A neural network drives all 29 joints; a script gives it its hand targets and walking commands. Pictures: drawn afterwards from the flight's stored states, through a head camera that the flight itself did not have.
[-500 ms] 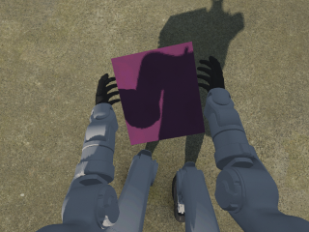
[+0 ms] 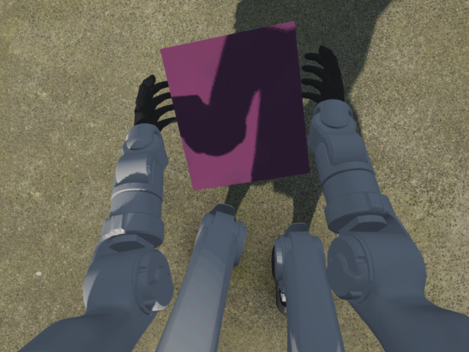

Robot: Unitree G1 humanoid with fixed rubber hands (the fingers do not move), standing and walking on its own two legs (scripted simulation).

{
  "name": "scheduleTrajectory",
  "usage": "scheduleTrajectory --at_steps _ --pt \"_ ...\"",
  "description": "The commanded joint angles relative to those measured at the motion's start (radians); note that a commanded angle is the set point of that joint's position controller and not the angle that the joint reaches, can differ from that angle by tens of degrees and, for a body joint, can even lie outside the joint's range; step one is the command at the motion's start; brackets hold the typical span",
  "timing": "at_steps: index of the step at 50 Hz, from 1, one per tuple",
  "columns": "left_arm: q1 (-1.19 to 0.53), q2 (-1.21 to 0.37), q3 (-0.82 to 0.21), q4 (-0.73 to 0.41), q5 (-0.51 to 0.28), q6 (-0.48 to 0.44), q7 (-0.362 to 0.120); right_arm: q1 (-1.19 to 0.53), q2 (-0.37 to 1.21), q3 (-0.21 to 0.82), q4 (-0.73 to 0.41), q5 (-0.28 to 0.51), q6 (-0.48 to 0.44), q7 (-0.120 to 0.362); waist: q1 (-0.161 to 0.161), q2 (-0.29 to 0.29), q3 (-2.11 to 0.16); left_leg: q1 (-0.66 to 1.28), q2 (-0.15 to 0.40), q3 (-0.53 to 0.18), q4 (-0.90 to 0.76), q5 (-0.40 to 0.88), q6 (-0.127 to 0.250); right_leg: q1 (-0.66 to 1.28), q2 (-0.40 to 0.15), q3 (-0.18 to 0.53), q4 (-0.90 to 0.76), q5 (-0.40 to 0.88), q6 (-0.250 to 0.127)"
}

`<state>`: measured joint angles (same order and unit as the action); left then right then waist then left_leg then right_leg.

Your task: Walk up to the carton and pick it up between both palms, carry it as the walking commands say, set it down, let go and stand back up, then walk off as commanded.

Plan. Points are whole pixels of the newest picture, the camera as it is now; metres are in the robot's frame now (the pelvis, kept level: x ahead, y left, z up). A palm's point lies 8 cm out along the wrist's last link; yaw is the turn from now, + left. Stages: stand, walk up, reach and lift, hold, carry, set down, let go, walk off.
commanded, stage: set down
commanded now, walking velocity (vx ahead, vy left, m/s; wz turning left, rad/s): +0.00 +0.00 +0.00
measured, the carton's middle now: (240, 109) +0.50 +0.09 -0.21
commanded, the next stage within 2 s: none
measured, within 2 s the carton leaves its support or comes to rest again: neither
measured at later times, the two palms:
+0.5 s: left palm (163, 127) +0.44 +0.24 -0.21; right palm (312, 104) +0.52 -0.04 -0.19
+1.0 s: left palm (178, 124) +0.47 +0.23 -0.28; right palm (313, 112) +0.54 -0.06 -0.28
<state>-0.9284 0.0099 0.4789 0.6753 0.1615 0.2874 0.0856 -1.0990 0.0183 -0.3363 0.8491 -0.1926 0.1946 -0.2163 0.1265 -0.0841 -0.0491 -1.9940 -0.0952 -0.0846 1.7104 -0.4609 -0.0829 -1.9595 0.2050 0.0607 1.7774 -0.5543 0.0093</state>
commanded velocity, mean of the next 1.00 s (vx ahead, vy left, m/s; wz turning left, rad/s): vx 0.00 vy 0.00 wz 0.00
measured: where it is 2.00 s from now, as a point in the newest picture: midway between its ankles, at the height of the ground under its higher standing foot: (246, 276)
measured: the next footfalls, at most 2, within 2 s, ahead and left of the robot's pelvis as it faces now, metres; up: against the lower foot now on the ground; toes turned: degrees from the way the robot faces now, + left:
none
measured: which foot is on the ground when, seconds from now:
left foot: down 0.00-1.00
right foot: down 0.00-1.00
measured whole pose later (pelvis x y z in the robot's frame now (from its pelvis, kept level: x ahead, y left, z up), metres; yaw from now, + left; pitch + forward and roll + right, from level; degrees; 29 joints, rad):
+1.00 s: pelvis -0.02 +0.01 -0.11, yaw -1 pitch +35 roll +2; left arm -1.30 0.18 0.39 0.89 0.04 0.27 0.06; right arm -1.45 -0.22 -0.18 1.05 -0.01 0.20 -0.19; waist 0.15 -0.07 0.37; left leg -2.20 -0.06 -0.03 2.10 -0.52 -0.07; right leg -2.18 0.23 0.03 2.17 -0.61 0.04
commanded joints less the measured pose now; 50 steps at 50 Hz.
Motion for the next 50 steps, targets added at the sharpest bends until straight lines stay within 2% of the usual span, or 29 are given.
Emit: scheduleTrajectory --at_steps 1,2,3,5,6,8,10,11,15,19,20,21,22,23,24,25,26,28,31,35,40,41,42,43,44,45,46,48,50 --pt "-0.791 -0.713 -0.527 -0.184 -0.175 -0.081 -0.273 -0.598 0.955 0.497 -0.056 0.159 -0.011 0.254 0.122 -0.027 -1.242 0.681 -0.041 0.169 -0.05 0.439 0.045 0.451 0.012 -0.046 -0.145 0.332 0.025" --pt "-0.808 -0.75 -0.522 -0.205 -0.197 -0.094 -0.268 -0.562 0.98 0.488 -0.038 0.135 -0.008 0.243 0.08 -0.091 -1.266 0.638 -0.045 0.165 -0.034 0.396 0.052 0.488 0.018 -0.068 -0.142 0.292 0.027" --pt "-0.874 -0.739 -0.565 -0.25 -0.222 -0.101 -0.267 -0.58 1.0 0.541 -0.072 0.183 -0.016 0.241 0.113 -0.024 -1.318 0.637 -0.041 0.193 -0.012 0.421 0.044 0.532 0.008 -0.038 -0.129 0.349 0.017" --pt "-0.813 -0.669 -0.511 -0.178 -0.193 -0.082 -0.268 -0.581 0.919 0.468 -0.015 0.126 0.003 0.223 0.094 -0.058 -1.194 0.606 -0.038 0.18 -0.021 0.368 0.037 0.442 0.015 -0.069 -0.112 0.267 0.03" --pt "-0.896 -0.645 -0.533 -0.234 -0.193 -0.085 -0.27 -0.596 0.931 0.497 0.007 0.137 0.003 0.231 0.127 -0.067 -1.178 0.531 -0.028 0.179 0.002 0.362 0.041 0.453 0.003 -0.041 -0.115 0.269 0.006" --pt "-0.846 -0.693 -0.525 -0.149 -0.191 -0.08 -0.263 -0.635 0.935 0.471 0.007 0.119 0.006 0.233 0.095 -0.092 -1.143 0.593 -0.035 0.172 0.003 0.337 0.047 0.354 0.017 -0.067 -0.106 0.199 0.019" --pt "-0.915 -0.681 -0.509 -0.165 -0.202 -0.081 -0.262 -0.608 0.91 0.444 0.066 0.113 0.016 0.238 0.072 -0.066 -1.135 0.545 -0.035 0.189 0.011 0.291 0.033 0.377 0.015 -0.065 -0.121 0.183 0.011" --pt "-0.842 -0.671 -0.505 -0.134 -0.159 -0.073 -0.252 -0.648 0.938 0.443 0.054 0.147 0.01 0.244 0.148 -0.044 -1.1 0.602 -0.032 0.163 -0.021 0.261 0.057 0.263 0.013 -0.09 -0.072 0.132 0.022" --pt "-0.946 -0.703 -0.519 -0.12 -0.175 -0.056 -0.25 -0.664 0.855 0.372 0.087 0.126 0.013 0.266 0.052 0.03 -1.106 0.677 -0.019 0.133 -0.002 0.256 0.032 0.163 0.017 -0.114 -0.049 0.107 -0.005" --pt "-0.999 -0.726 -0.601 -0.198 -0.212 -0.065 -0.229 -0.65 0.851 0.357 0.103 0.14 0.014 0.294 0.048 0.121 -1.165 0.782 -0.014 0.131 0.015 0.316 0.006 0.082 0.024 -0.117 -0.017 0.138 -0.023" --pt "-0.963 -0.675 -0.544 -0.16 -0.188 -0.07 -0.22 -0.721 0.868 0.388 0.09 0.168 0.009 0.293 0.096 0.065 -1.148 0.775 -0.013 0.101 0.021 0.295 0.029 0.067 0.019 -0.125 0.027 0.11 -0.007" --pt "-1.042 -0.724 -0.57 -0.194 -0.223 -0.075 -0.219 -0.716 0.838 0.374 0.094 0.166 0.006 0.297 0.059 0.105 -1.197 0.784 -0.022 0.124 0.061 0.312 0.025 0.08 0.029 -0.12 0.026 0.121 -0.025" --pt "-0.975 -0.684 -0.543 -0.139 -0.196 -0.066 -0.22 -0.7 0.813 0.355 0.128 0.157 0.013 0.302 0.093 0.119 -1.098 0.737 -0.019 0.137 0.044 0.274 0.017 0.044 0.018 -0.117 0.023 0.097 -0.019" --pt "-1.033 -0.685 -0.558 -0.203 -0.208 -0.086 -0.211 -0.733 0.854 0.401 0.106 0.181 0.011 0.305 0.074 0.024 -1.121 0.735 -0.017 0.116 0.036 0.295 0.037 0.046 0.023 -0.13 0.029 0.118 -0.004" --pt "-0.981 -0.732 -0.587 -0.172 -0.2 -0.073 -0.211 -0.739 0.807 0.4 0.073 0.193 -0.004 0.307 0.094 0.109 -1.137 0.766 -0.016 0.115 0.05 0.333 0.029 0.037 0.017 -0.127 0.058 0.132 -0.002" --pt "-1.023 -0.716 -0.581 -0.169 -0.224 -0.084 -0.216 -0.755 0.795 0.426 0.051 0.192 -0.012 0.295 0.066 0.079 -1.172 0.75 -0.02 0.133 0.09 0.393 0.015 0.079 0.019 -0.125 0.045 0.152 -0.005" --pt "-1.087 -0.647 -0.582 -0.233 -0.241 -0.101 -0.215 -0.811 0.814 0.479 0.016 0.237 -0.009 0.297 0.107 0.061 -1.249 0.74 -0.017 0.143 0.101 0.376 0.027 0.162 0.009 -0.124 0.076 0.181 0.004" --pt "-0.954 -0.651 -0.558 -0.091 -0.211 -0.082 -0.22 -0.812 0.807 0.453 0.045 0.223 -0.002 0.292 0.108 0.051 -1.109 0.704 -0.019 0.158 0.105 0.305 0.033 0.075 0.017 -0.111 0.054 0.095 -0.003" --pt "-0.964 -0.681 -0.563 -0.11 -0.221 -0.081 -0.221 -0.838 0.779 0.486 0.02 0.249 -0.01 0.288 0.136 0.031 -1.175 0.655 -0.004 0.162 0.13 0.351 0.035 0.176 -0.001 -0.112 0.096 0.173 0.0" --pt "-1.188 -0.543 -0.582 -0.265 -0.281 -0.112 -0.22 -0.87 0.813 0.52 0.0 0.27 0.003 0.26 0.136 -0.009 -1.353 0.65 0.001 0.194 0.184 0.347 0.038 0.34 0.003 -0.097 0.136 0.221 0.002" --pt "-1.167 -0.483 -0.549 -0.152 -0.279 -0.081 -0.248 -0.936 0.788 0.574 0.042 0.278 0.036 0.251 0.15 -0.105 -1.308 0.54 0.012 0.214 0.239 0.319 0.058 0.48 -0.018 -0.088 0.172 0.262 0.005" --pt "-1.205 -0.454 -0.544 -0.167 -0.274 -0.093 -0.258 -0.834 0.781 0.515 0.165 0.246 0.043 0.256 0.144 -0.062 -1.155 0.458 0.001 0.223 0.236 0.296 0.06 0.41 -0.002 -0.072 0.179 0.236 -0.004" --pt "-1.126 -0.507 -0.529 -0.096 -0.261 -0.082 -0.268 -0.855 0.738 0.507 0.113 0.245 0.029 0.259 0.173 -0.048 -1.105 0.401 -0.001 0.225 0.24 0.262 0.061 0.387 -0.002 -0.061 0.166 0.21 -0.01" --pt "-1.13 -0.478 -0.519 -0.055 -0.249 -0.083 -0.282 -0.816 0.787 0.48 0.157 0.234 0.034 0.271 0.149 -0.062 -1.012 0.369 0.01 0.212 0.235 0.218 0.065 0.319 0.005 -0.059 0.162 0.17 -0.015" --pt "-1.082 -0.515 -0.498 0.002 -0.219 -0.075 -0.288 -0.862 0.757 0.475 0.154 0.261 0.024 0.283 0.191 -0.028 -0.944 0.382 0.01 0.206 0.247 0.218 0.071 0.227 0.003 -0.069 0.177 0.137 -0.003" --pt "-1.068 -0.506 -0.469 0.031 -0.223 -0.076 -0.294 -0.909 0.701 0.439 0.124 0.271 0.01 0.287 0.156 -0.023 -0.891 0.365 0.013 0.211 0.257 0.182 0.07 0.18 0.006 -0.065 0.171 0.095 -0.008" --pt "-1.067 -0.474 -0.435 0.043 -0.211 -0.081 -0.289 -0.871 0.727 0.462 0.157 0.264 0.008 0.295 0.209 -0.067 -0.872 0.339 0.009 0.198 0.246 0.226 0.075 0.188 -0.003 -0.069 0.197 0.141 -0.003" --pt "-1.046 -0.535 -0.423 0.033 -0.238 -0.1 -0.295 -0.88 0.715 0.473 0.113 0.245 -0.006 0.288 0.182 -0.098 -0.895 0.337 0.01 0.193 0.273 0.259 0.071 0.209 -0.008 -0.066 0.198 0.178 -0.007" --pt "-1.06 -0.502 -0.415 0.026 -0.23 -0.124 -0.28 -0.959 0.771 0.557 0.062 0.322 -0.028 0.284 0.22 -0.171 -0.951 0.378 0.006 0.185 0.324 0.416 0.083 0.208 -0.001 -0.064 0.226 0.291 0.02"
